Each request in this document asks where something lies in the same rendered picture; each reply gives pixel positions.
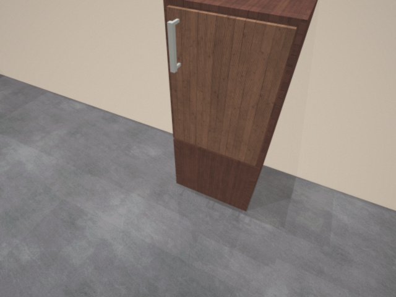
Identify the cupboard door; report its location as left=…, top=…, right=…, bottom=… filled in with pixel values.
left=166, top=5, right=297, bottom=166

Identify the handle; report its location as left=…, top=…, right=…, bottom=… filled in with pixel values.
left=167, top=19, right=181, bottom=73

